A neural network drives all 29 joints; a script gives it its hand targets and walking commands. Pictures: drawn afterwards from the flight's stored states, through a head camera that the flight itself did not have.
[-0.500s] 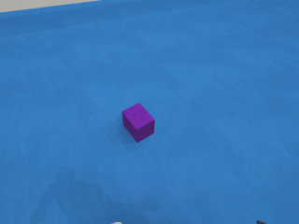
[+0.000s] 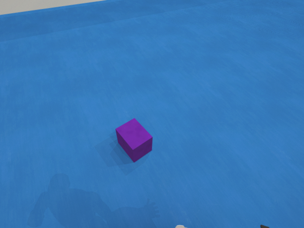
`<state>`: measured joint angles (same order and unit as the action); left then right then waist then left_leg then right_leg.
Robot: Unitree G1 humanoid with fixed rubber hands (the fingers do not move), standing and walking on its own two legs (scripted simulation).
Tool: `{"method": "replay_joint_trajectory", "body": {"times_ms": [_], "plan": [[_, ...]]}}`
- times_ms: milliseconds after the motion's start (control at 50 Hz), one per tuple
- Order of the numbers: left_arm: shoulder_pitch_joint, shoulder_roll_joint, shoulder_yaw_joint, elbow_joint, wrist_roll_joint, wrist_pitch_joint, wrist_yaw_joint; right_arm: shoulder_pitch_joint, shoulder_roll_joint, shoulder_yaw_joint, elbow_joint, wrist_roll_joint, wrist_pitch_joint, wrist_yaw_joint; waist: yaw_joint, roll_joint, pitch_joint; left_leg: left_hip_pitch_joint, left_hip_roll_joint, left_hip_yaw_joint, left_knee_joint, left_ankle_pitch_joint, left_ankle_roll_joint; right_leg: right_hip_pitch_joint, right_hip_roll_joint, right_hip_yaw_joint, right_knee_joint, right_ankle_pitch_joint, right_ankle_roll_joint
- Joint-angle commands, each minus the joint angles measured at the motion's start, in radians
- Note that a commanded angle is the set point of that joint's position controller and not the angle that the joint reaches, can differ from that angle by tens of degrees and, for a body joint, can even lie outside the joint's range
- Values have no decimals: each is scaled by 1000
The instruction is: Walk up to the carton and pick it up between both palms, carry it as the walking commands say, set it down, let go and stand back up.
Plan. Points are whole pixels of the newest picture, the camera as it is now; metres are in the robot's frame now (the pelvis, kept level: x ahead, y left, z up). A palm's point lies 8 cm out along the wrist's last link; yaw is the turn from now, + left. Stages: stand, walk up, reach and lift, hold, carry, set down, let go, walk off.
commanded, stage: walk up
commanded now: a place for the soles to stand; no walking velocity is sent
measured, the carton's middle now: (134, 139) +0.81 +0.09 -0.65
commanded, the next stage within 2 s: none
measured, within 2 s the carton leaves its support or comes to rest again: neither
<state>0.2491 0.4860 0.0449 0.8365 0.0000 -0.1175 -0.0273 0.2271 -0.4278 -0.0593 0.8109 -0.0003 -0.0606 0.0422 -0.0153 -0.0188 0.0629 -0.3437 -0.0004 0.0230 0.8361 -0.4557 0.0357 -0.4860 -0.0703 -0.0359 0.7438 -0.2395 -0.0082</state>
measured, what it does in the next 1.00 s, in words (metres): walks ahead: left foot, then right foot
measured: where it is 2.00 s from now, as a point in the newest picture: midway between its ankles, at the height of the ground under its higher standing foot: (145, 220)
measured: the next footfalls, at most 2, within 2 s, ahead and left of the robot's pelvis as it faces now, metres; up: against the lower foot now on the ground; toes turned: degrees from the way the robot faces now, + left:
left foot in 0.28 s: +0.17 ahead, +0.15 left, +0.00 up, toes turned +1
right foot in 0.50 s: +0.24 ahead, -0.12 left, +0.00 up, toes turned -3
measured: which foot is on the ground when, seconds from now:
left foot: up 0.00-0.26, down 0.28-0.52, up 0.54-0.74, down 0.76-1.00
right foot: down 0.00-0.26, up 0.28-0.48, down 0.50-0.74, up 0.76-1.00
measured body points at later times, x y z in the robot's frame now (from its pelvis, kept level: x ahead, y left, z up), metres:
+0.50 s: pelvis +0.14 +0.03 +0.00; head +0.17 +0.03 +0.45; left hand +0.25 +0.36 -0.10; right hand +0.22 -0.31 -0.09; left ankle +0.13 +0.14 -0.71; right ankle +0.20 -0.11 -0.71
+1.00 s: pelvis +0.24 +0.06 -0.01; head +0.26 +0.07 +0.44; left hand +0.35 +0.40 -0.11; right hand +0.33 -0.27 -0.09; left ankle +0.25 +0.16 -0.71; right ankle +0.31 -0.09 -0.69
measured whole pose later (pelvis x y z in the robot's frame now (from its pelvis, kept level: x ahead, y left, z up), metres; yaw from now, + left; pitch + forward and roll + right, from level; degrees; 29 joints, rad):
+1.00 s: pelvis +0.24 +0.06 -0.01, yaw -1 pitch -1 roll +0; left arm 0.23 0.48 0.04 0.83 0.00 -0.07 -0.03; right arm 0.27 -0.42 -0.06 0.80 0.00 -0.07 0.01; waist 0.00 -0.03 0.07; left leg -0.39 0.01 0.05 0.84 -0.43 0.04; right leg -0.52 -0.06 -0.01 0.89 -0.42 -0.02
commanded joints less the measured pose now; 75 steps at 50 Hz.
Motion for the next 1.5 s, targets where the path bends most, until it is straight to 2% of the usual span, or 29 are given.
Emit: {"method": "replay_joint_trajectory", "body": {"times_ms": [0, 40, 140, 200, 220, 240, 260, 280, 340, 400, 460, 480, 500, 540, 620, 700, 720, 740, 760, 840, 920, 980, 1020, 1040, 1060, 1160, 1280, 1400, 1480], "plan": [[169, 286, 101, -30, 5, -18, 15, -48, -250, -52, -91, -18, -18, -12, 105, -11, -80, -561, 53, -111, 360, -51, 8, 546, -345, 637, -412, -339, -299], [119, 263, 90, -57, 3, -3, 21, -25, -224, -57, -82, -13, -21, -7, 68, -57, -34, -393, 82, -61, 172, -28, -10, 341, -245, 430, -396, -280, -250], [109, 278, 94, -63, 13, 4, 1, -31, -215, -75, -68, -23, -25, 19, 60, -117, 2, -220, 56, 4, -23, 33, -13, 177, -212, 328, -433, -370, -232], [-32, 233, 72, -105, 17, 25, -11, 208, -222, -87, 16, -20, -45, 12, -84, -73, -73, 164, -10, 72, -229, 130, -2, -38, -132, 152, -180, -337, -153], [5, 168, 51, -99, 12, 28, -7, 310, -250, -103, 32, -30, -53, -12, -130, 94, -129, 321, 29, -39, -343, 7, 23, -115, -85, 69, 105, -282, -121], [-10, 62, 19, -134, -3, 26, 1, 306, -354, -118, 4, -39, -62, -28, -135, 440, -89, 395, 295, -617, -584, -293, 78, -413, 59, 3, 411, -275, -38], [-19, 133, 26, -115, -9, 35, 9, 207, -373, -114, -36, -31, -58, -36, -76, 181, -27, 276, 362, -726, -626, -310, 130, -429, 41, 102, 471, -235, -44], [-40, 195, 43, -106, -1, 39, 8, 154, -388, -110, -32, -5, -49, -33, -75, 113, -17, 280, 373, -748, -627, -329, 184, -416, 10, 118, 454, -211, -16], [36, 183, 69, -63, -2, 19, 2, 118, -294, -80, -41, -24, -44, -33, -17, 197, -38, 206, 270, -378, -424, 247, 233, -246, -20, 53, 248, -292, -7], [47, 153, 64, -75, -3, 8, -7, 103, -304, -90, -51, -23, -34, -20, -23, 224, -64, 83, 270, -293, -371, 356, 229, -47, 9, -15, 63, -205, -15], [174, 156, 68, -25, 7, -11, 6, 1, -235, -57, -90, -15, -23, -9, 82, 150, -133, -76, 170, -138, -125, 317, 139, 305, 70, -63, -201, -28, -46], [263, 237, 104, -1, 27, -18, 17, 12, -173, -38, -114, -7, -26, -8, 132, -39, -200, -260, 95, -61, 162, 349, 78, 512, -44, 191, -297, -185, -113], [300, 360, 135, -21, 18, -25, 29, 26, -131, -18, -139, 1, -32, -8, 142, -249, -198, -523, -19, 10, 341, -2, 5, 665, -320, 668, -398, -99, -217], [250, 292, 110, -33, -4, -12, 29, -64, -220, -39, -129, -12, -29, -29, 129, -30, -121, -570, 56, -82, 365, -104, 14, 619, -327, 584, -280, 149, -321], [153, 299, 100, -84, 13, -1, 26, 4, -182, -58, -120, -11, -32, -6, 75, -168, -64, -313, 58, 3, 98, -110, -3, 330, -265, 353, -285, 189, -277], [6, 174, 45, -113, 10, 28, 6, 271, -206, -87, -23, -22, -55, -22, -110, 13, -103, 247, -44, 67, -260, 117, 11, -72, -104, 98, 71, -6, -131], [-17, 75, 22, -144, 1, 26, 9, 389, -318, -119, -8, -44, -62, -42, -182, 323, -119, 371, 188, -370, -429, -127, 64, -311, 4, -7, 466, -89, -46], [-16, 95, 22, -151, -6, 37, 25, 319, -386, -118, -55, -28, -59, -47, -121, 301, -33, 270, 381, -728, -603, -33, 124, -416, 87, 73, 499, -300, -32], [-38, 196, 44, -128, -9, 48, 28, 215, -382, -114, -71, 0, -46, -46, -75, 131, -19, 195, 368, -701, -555, -21, 136, -336, 25, 168, 486, -257, -23], [63, 169, 49, -58, -3, 38, 16, 127, -259, -82, -65, -19, -34, -51, -22, 168, -56, 168, 241, -323, -385, 418, 160, -182, -13, 41, 261, -211, -12], [11, 133, 41, -66, -4, 42, 23, 83, -260, -74, -74, -21, -21, -54, -12, 174, -32, 88, 271, -278, -330, 600, 203, -90, 13, -12, 135, -206, -21], [85, 124, 36, -9, 14, 24, 35, 22, -240, -61, -71, -6, -6, -50, 48, 193, -127, -49, 187, -139, -129, 533, 121, 232, 57, -60, -102, 57, -49], [80, 222, 62, -28, 28, 16, 44, 47, -137, -25, -102, 12, -9, -52, 48, -90, -168, -188, 67, -47, 104, 351, 12, 331, -172, 344, -230, 123, -149], [30, 258, 59, -52, 8, 15, 41, 48, -149, -25, -86, 17, -3, -60, 32, -96, -190, -175, 29, -22, 120, 12, -16, 277, -316, 510, -246, 226, -256], [8, 252, 51, -54, 9, 21, 35, 50, -187, -37, -69, 6, -2, -59, 24, -104, -179, -121, 12, -20, 67, -102, 1, 231, -295, 451, -235, 124, -285], [-76, 134, 20, -38, 11, 55, 26, 26, -284, -63, -26, -29, -23, -52, -3, 161, -67, 27, 248, -381, -381, -42, 137, -48, 27, 4, 39, -167, -26], [-3, 186, 40, -17, 6, 23, 36, 15, -186, -31, -35, -9, -14, -59, 28, 3, -224, -64, 71, -64, -48, 315, 19, 256, -129, 230, -59, 260, -155], [-96, 130, 21, -36, 6, 54, 31, 25, -262, -49, -17, -25, -23, -59, 7, 125, -107, 81, 245, -332, -275, 310, 153, -14, 18, 14, 59, -68, -48], [-38, 170, 36, -3, 14, 37, 32, -21, -222, -41, -32, -15, -12, -54, 40, 113, -180, -71, 133, -145, -156, 292, 56, 247, -43, 113, -62, 120, -91]]}}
